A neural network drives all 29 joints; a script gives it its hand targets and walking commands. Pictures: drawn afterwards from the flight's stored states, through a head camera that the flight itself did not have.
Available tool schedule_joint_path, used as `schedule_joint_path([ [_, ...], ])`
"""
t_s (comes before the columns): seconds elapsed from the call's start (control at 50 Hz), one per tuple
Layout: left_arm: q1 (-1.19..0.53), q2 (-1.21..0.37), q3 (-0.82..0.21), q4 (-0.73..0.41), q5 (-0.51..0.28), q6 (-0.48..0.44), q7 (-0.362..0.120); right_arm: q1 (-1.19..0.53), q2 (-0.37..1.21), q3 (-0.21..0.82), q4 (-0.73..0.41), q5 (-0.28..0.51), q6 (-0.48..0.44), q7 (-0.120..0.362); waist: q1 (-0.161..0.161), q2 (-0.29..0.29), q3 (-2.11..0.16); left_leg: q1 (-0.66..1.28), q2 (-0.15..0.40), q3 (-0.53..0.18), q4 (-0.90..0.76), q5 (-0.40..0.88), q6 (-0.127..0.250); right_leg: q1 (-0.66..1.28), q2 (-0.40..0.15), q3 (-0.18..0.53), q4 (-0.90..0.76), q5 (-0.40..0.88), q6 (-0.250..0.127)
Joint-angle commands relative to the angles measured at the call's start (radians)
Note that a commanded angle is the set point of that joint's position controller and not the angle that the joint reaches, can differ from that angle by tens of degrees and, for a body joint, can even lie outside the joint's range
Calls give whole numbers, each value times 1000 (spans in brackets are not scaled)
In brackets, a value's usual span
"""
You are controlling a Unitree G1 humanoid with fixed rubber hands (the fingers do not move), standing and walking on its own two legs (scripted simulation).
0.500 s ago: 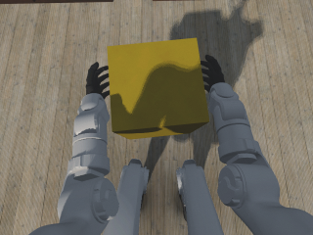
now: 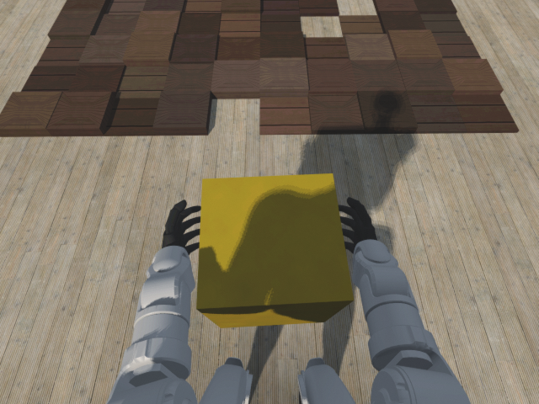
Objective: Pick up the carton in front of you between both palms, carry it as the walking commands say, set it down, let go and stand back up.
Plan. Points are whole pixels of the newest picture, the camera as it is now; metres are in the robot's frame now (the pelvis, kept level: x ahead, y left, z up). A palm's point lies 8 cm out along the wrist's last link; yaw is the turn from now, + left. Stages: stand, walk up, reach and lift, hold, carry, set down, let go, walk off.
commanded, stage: reach and lift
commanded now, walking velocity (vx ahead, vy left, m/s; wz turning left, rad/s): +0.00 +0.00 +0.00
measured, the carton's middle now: (270, 259) +0.37 +0.01 -0.11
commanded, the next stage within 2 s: hold in 1.50 s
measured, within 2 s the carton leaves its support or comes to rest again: neither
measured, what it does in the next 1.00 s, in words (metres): rises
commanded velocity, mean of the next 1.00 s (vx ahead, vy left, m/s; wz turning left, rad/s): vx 0.00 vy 0.00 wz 0.00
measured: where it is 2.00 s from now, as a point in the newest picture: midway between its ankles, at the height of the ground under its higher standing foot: outside the picture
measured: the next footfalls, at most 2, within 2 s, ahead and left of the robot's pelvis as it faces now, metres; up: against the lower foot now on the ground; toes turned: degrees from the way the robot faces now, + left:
none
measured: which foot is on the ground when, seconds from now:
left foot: down 0.00-1.00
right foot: down 0.00-1.00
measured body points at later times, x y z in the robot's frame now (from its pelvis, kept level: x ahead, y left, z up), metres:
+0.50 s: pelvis +0.04 +0.01 +0.09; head +0.01 +0.01 +0.54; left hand +0.34 +0.16 +0.10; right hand +0.34 -0.14 +0.10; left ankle +0.04 +0.13 -0.65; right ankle +0.04 -0.12 -0.65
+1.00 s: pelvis +0.02 +0.00 +0.09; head +0.00 +0.00 +0.54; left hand +0.34 +0.16 +0.12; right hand +0.33 -0.15 +0.11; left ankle +0.04 +0.13 -0.65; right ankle +0.04 -0.12 -0.65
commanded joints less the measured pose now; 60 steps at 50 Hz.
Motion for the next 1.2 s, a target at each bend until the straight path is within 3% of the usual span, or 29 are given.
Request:
schedule_joint_path([
  [0.0, -464, -1024, -605, 75, -120, 14, -247, -512, 1051, 565, -29, 141, -35, 223, -3, -23, -544, 416, -53, 68, -196, 285, 19, 448, 42, -46, -216, 284, -9],
  [0.18, -293, -1021, -667, 14, -124, 58, -250, -343, 1040, 614, -97, 150, 12, 236, -16, -5, -390, 680, -29, 34, -406, 421, 19, 676, 19, -24, -416, 408, -13],
  [0.34, -182, -1027, -732, -86, -156, 161, -266, -238, 1029, 675, -218, 185, 120, 252, -28, 4, -246, 882, -13, 26, -577, 494, 15, 880, 4, -25, -588, 472, -8],
  [0.42, -150, -1021, -738, -136, -167, 227, -272, -212, 1012, 686, -284, 192, 191, 258, -31, 3, -145, 950, -6, 25, -649, 480, 15, 938, -1, -30, -659, 449, -10],
  [0.48, -149, -1003, -696, -128, -147, 268, -279, -212, 995, 647, -277, 177, 233, 265, -33, 5, -39, 954, -2, 28, -690, 386, 16, 938, -4, -36, -700, 357, -15],
  [0.6, -250, -1005, -616, -86, -114, 288, -300, -314, 1002, 570, -228, 147, 255, 286, -29, 7, 37, 925, 5, 40, -704, 222, 28, 917, -11, -46, -712, 205, -23],
  [0.78, -353, -1022, -637, -103, -127, 285, -309, -399, 1037, 583, -236, 154, 253, 291, -33, -2, -47, 958, 1, 47, -692, 228, 30, 955, -10, -47, -705, 217, -19],
  [1.18, -214, -986, -676, -213, -149, 327, -302, -258, 1009, 625, -347, 181, 301, 278, -33, -1, -57, 1043, -11, 47, -727, 431, 18, 1053, -1, -40, -744, 424, -4],
])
